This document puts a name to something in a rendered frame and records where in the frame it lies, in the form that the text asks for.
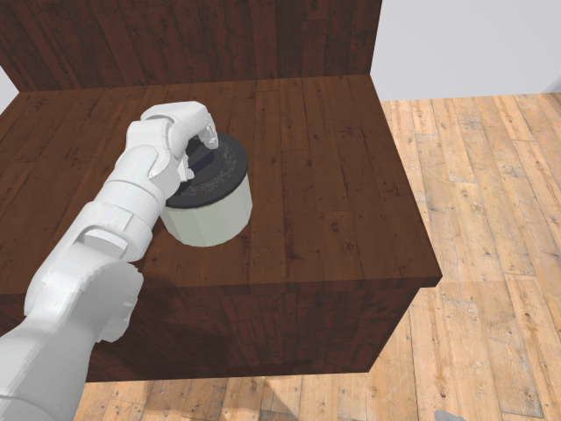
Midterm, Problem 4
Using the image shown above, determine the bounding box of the left robot forearm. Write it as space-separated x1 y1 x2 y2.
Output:
24 111 188 316

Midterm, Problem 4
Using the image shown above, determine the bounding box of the robot left upper arm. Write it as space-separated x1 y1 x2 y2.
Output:
0 241 144 421

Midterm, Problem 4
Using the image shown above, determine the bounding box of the lid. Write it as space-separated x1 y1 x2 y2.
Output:
166 132 248 209

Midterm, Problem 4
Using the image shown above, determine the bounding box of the knob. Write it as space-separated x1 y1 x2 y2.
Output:
185 139 215 173

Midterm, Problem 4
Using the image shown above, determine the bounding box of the table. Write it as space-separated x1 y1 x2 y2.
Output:
0 0 443 382

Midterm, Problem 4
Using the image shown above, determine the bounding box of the pot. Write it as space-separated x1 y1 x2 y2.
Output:
160 173 252 247

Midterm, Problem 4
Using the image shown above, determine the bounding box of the left robot hand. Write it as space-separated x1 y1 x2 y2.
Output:
140 101 218 182

